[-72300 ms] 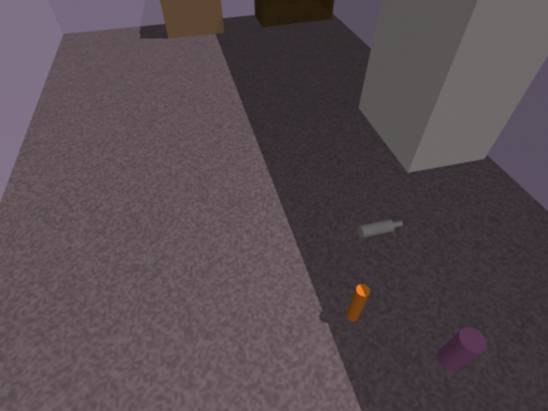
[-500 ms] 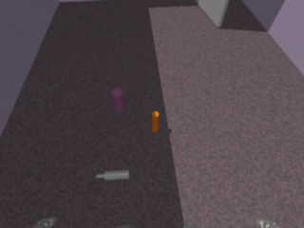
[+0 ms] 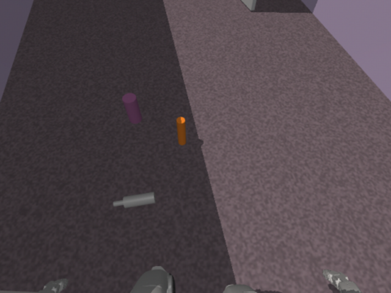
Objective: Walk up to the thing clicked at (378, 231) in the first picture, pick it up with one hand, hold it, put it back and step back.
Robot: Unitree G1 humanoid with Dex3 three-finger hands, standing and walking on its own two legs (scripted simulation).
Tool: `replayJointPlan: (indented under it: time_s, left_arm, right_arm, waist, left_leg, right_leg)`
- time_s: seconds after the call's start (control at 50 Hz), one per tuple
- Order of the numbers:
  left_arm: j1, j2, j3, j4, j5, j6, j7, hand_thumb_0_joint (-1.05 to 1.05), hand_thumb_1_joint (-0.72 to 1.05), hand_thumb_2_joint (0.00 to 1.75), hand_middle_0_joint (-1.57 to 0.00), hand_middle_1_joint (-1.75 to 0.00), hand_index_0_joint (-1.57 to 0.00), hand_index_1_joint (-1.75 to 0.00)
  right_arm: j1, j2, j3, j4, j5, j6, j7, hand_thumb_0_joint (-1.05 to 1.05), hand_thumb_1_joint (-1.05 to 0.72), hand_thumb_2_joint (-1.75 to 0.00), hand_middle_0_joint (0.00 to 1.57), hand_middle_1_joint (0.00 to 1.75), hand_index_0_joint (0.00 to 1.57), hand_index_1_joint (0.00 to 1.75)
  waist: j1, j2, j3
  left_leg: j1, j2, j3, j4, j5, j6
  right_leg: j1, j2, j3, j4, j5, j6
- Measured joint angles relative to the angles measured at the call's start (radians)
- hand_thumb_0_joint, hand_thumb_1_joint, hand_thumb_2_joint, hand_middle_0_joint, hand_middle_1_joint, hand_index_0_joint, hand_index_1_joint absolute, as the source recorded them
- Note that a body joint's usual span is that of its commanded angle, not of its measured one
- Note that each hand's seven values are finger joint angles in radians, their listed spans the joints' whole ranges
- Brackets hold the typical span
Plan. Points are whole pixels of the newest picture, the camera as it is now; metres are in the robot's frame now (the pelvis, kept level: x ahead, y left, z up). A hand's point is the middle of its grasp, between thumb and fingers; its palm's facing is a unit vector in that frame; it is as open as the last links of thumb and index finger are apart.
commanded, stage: step back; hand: left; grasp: from above
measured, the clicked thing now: (134, 200) +0.56 +0.31 -0.72
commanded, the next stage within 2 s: none
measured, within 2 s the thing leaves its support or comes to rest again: neither
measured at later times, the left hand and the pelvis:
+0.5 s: hand out of the picture -0.04 +0.26 -0.13, palm faces +0.07 -0.92 -0.37, open 7.4 cm; pelvis -0.14 -0.01 +0.01, yaw +5 degrees
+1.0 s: hand out of the picture -0.23 +0.22 -0.12, palm faces +0.05 -0.89 -0.45, open 7.4 cm; pelvis -0.31 -0.06 +0.01, yaw +4 degrees
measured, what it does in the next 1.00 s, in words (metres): walks backwards: left foot, then right foot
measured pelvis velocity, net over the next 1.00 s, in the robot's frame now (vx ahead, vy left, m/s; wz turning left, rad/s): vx -0.31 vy -0.06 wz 0.07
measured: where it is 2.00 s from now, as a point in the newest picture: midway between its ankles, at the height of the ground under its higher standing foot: outside the picture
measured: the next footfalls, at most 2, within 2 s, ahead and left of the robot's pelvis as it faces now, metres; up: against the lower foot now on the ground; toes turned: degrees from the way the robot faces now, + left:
left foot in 0.38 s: -0.09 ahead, +0.10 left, +0.00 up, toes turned +3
right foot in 0.74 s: -0.21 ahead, -0.17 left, +0.00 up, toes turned +3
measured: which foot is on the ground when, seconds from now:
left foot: down 0.00-0.02, up 0.04-0.36, down 0.38-0.76, up 0.78-1.00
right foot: down 0.00-0.38, up 0.40-0.72, down 0.74-1.00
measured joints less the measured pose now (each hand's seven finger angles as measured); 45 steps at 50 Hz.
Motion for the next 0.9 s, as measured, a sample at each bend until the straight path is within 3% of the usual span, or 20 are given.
replayJointPlan:
  time_s: [0.04, 0.08, 0.1, 0.14, 0.2, 0.32, 0.36, 0.4, 0.46, 0.5, 0.56, 0.66, 0.74, 0.76, 0.78, 0.82, 0.86, 0.9]
  left_arm:
    - [0.007, -0.026, 0.001, 0.008, 0.009, -0.006, -0.003, 0.01, 0.9, 0.9, -0.21, -0.3, -0.21, -0.3]
    - [0.032, -0.033, -0.005, -0.003, 0.015, -0.007, -0.011, 0.01, 0.9, 0.9, -0.21, -0.3, -0.21, -0.3]
    - [0.041, -0.038, -0.007, -0.007, 0.013, -0.007, -0.01, 0.01, 0.9, 0.9, -0.21, -0.3, -0.21, -0.3]
    - [0.049, -0.048, -0.008, -0.013, 0.011, -0.004, -0.005, 0.01, 0.9, 0.9, -0.21, -0.3, -0.21, -0.3]
    - [0.041, -0.05, -0.007, -0.037, 0.013, -0.003, 0.002, 0.01, 0.9, 0.9, -0.21, -0.3, -0.21, -0.3]
    - [-0.009, -0.032, -0.011, -0.106, 0.013, -0.01, 0.013, 0.01, 0.9, 0.9, -0.21, -0.3, -0.21, -0.3]
    - [-0.021, -0.019, -0.016, -0.12, 0.007, -0.006, 0.01, 0.01, 0.9, 0.9, -0.21, -0.3, -0.21, -0.3]
    - [-0.035, -0.002, -0.015, -0.117, 0.0, 0.004, 0.009, 0.01, 0.9, 0.9, -0.21, -0.3, -0.21, -0.3]
    - [-0.027, -0.004, -0.009, -0.086, -0.003, 0.02, 0.017, 0.01, 0.9, 0.9, -0.21, -0.3, -0.21, -0.3]
    - [-0.013, 0.0, -0.005, -0.071, -0.01, 0.023, 0.018, 0.01, 0.9, 0.9, -0.21, -0.3, -0.21, -0.3]
    - [0.01, 0.003, 0.002, -0.062, -0.01, 0.017, 0.014, 0.01, 0.9, 0.9, -0.21, -0.3, -0.21, -0.3]
    - [0.042, 0.008, 0.007, -0.049, -0.004, 0.013, 0.008, 0.01, 0.9, 0.9, -0.21, -0.3, -0.21, -0.3]
    - [0.058, 0.007, 0.005, -0.028, 0.0, -0.004, 0.001, 0.01, 0.9, 0.9, -0.21, -0.3, -0.21, -0.3]
    - [0.055, -0.007, 0.006, -0.017, 0.006, -0.009, 0.001, 0.01, 0.9, 0.9, -0.21, -0.3, -0.21, -0.3]
    - [0.057, -0.019, 0.004, -0.013, 0.01, -0.01, -0.002, 0.01, 0.9, 0.9, -0.21, -0.3, -0.21, -0.3]
    - [0.077, -0.025, -0.006, -0.018, 0.016, -0.012, -0.01, 0.01, 0.9, 0.9, -0.21, -0.3, -0.21, -0.3]
    - [0.088, -0.034, -0.013, -0.018, 0.017, -0.009, -0.006, 0.01, 0.9, 0.9, -0.21, -0.3, -0.21, -0.3]
    - [0.085, -0.039, -0.012, -0.021, 0.021, -0.004, 0.0, 0.01, 0.9, 0.9, -0.21, -0.3, -0.21, -0.3]
  right_arm:
    - [-0.013, -0.018, -0.006, 0.013, 0.008, 0.013, -0.001, 0.0, -0.9, -0.89, 0.2, 0.3, 0.2, 0.3]
    - [-0.011, -0.016, -0.011, 0.033, 0.014, 0.027, -0.006, 0.0, -0.9, -0.89, 0.2, 0.3, 0.2, 0.3]
    - [-0.006, -0.018, -0.012, 0.038, 0.018, 0.03, -0.008, 0.0, -0.9, -0.89, 0.2, 0.3, 0.2, 0.3]
    - [0.009, -0.027, -0.011, 0.042, 0.027, 0.024, -0.011, 0.0, -0.9, -0.89, 0.2, 0.3, 0.2, 0.3]
    - [0.035, -0.04, -0.006, 0.04, 0.029, 0.014, -0.015, 0.0, -0.9, -0.9, 0.2, 0.3, 0.2, 0.3]
    - [0.057, -0.042, -0.005, 0.043, 0.02, 0.016, -0.012, 0.0, -0.9, -0.9, 0.2, 0.3, 0.2, 0.3]
    - [0.058, -0.038, -0.008, 0.041, 0.014, 0.008, -0.007, 0.0, -0.9, -0.9, 0.2, 0.3, 0.2, 0.3]
    - [0.047, -0.017, -0.012, 0.045, 0.0, 0.001, -0.003, 0.0, -0.9, -0.9, 0.2, 0.3, 0.2, 0.3]
    - [0.044, -0.003, -0.004, 0.034, -0.008, -0.003, 0.011, 0.0, -0.9, -0.9, 0.2, 0.3, 0.2, 0.3]
    - [0.039, 0.009, 0.002, 0.03, -0.01, -0.004, 0.007, 0.0, -0.9, -0.89, 0.2, 0.3, 0.2, 0.3]
    - [0.024, 0.014, 0.004, 0.015, -0.01, -0.004, 0.002, 0.0, -0.9, -0.89, 0.2, 0.3, 0.2, 0.3]
    - [-0.015, 0.007, 0.0, -0.029, -0.008, -0.009, -0.002, 0.0, -0.9, -0.89, 0.2, 0.3, 0.2, 0.3]
    - [-0.04, -0.015, -0.002, -0.051, -0.003, 0.005, 0.003, 0.0, -0.9, -0.89, 0.2, 0.3, 0.2, 0.3]
    - [-0.049, -0.029, -0.006, -0.048, 0.001, 0.011, 0.003, 0.0, -0.9, -0.89, 0.2, 0.3, 0.2, 0.3]
    - [-0.051, -0.036, -0.011, -0.04, 0.007, 0.018, 0.0, 0.0, -0.9, -0.89, 0.2, 0.3, 0.2, 0.3]
    - [-0.039, -0.033, -0.017, -0.019, 0.013, 0.034, -0.008, 0.0, -0.9, -0.9, 0.2, 0.3, 0.2, 0.3]
    - [-0.016, -0.037, -0.018, -0.007, 0.022, 0.037, -0.01, 0.0, -0.9, -0.9, 0.2, 0.3, 0.2, 0.3]
    - [0.011, -0.043, -0.016, -0.001, 0.026, 0.031, -0.013, 0.0, -0.9, -0.9, 0.2, 0.3, 0.2, 0.3]
  waist:
    - [-0.011, 0.055, 0.006]
    - [0.004, 0.041, -0.013]
    - [0.012, 0.034, -0.02]
    - [0.016, 0.033, -0.034]
    - [0.019, 0.034, -0.044]
    - [0.018, 0.019, -0.026]
    - [0.011, 0.008, -0.021]
    - [0.016, -0.037, -0.002]
    - [0.005, -0.03, -0.008]
    - [0.005, -0.031, -0.021]
    - [0.014, -0.027, -0.028]
    - [0.026, -0.012, -0.018]
    - [0.036, 0.01, -0.02]
    - [0.031, 0.045, -0.011]
    - [0.022, 0.068, -0.008]
    - [0.038, 0.052, -0.025]
    - [0.045, 0.041, -0.039]
    - [0.039, 0.038, -0.048]
  left_leg:
    - [-0.021, 0.015, -0.051, 0.038, -0.037, -0.008]
    - [-0.055, -0.061, -0.115, 0.185, -0.208, -0.011]
    - [-0.068, -0.101, -0.144, 0.277, -0.241, -0.012]
    - [-0.076, -0.154, -0.182, 0.401, -0.25, -0.014]
    - [-0.044, -0.176, -0.194, 0.448, -0.256, -0.026]
    - [0.112, -0.113, -0.13, 0.163, -0.277, -0.024]
    - [0.181, -0.092, -0.102, -0.01, -0.185, -0.011]
    - [0.195, -0.112, -0.078, -0.058, -0.123, 0.01]
    - [0.172, -0.087, -0.084, -0.044, -0.109, 0.021]
    - [0.166, -0.07, -0.083, -0.071, -0.08, 0.018]
    - [0.146, -0.048, -0.075, -0.093, -0.041, 0.016]
    - [0.083, -0.014, -0.053, -0.076, 0.001, 0.008]
    - [0.003, 0.014, -0.042, -0.012, 0.015, -0.023]
    - [-0.015, 0.034, -0.061, 0.012, 0.016, -0.027]
    - [-0.032, 0.025, -0.099, 0.038, -0.033, -0.021]
    - [-0.075, -0.058, -0.158, 0.197, -0.203, -0.019]
    - [-0.101, -0.132, -0.197, 0.372, -0.241, -0.016]
    - [-0.096, -0.165, -0.204, 0.46, -0.242, -0.021]
  right_leg:
    - [0.011, 0.03, -0.034, -0.024, 0.03, -0.016]
    - [-0.008, 0.012, -0.022, -0.013, 0.039, -0.028]
    - [-0.009, 0.001, -0.014, -0.024, 0.052, -0.03]
    - [-0.011, -0.015, -0.013, -0.061, 0.086, -0.027]
    - [-0.03, -0.027, -0.024, -0.095, 0.129, -0.026]
    - [-0.098, -0.047, -0.07, -0.081, 0.174, -0.019]
    - [-0.132, -0.055, -0.083, -0.047, 0.176, -0.011]
    - [-0.158, -0.072, -0.057, -0.007, 0.167, -0.008]
    - [-0.206, 0.021, 0.027, 0.213, -0.069, -0.012]
    - [-0.229, 0.071, 0.065, 0.369, -0.097, -0.016]
    - [-0.213, 0.088, 0.073, 0.468, -0.095, 0.001]
    - [-0.107, 0.04, 0.045, 0.319, -0.102, 0.028]
    - [0.023, -0.009, -0.01, -0.018, 0.007, 0.007]
    - [0.03, 0.012, -0.027, -0.04, 0.014, -0.001]
    - [0.022, 0.023, -0.044, -0.032, 0.022, -0.008]
    - [-0.013, 0.001, -0.031, -0.006, 0.036, -0.019]
    - [-0.026, -0.022, -0.021, -0.024, 0.066, -0.019]
    - [-0.04, -0.038, -0.027, -0.046, 0.097, -0.018]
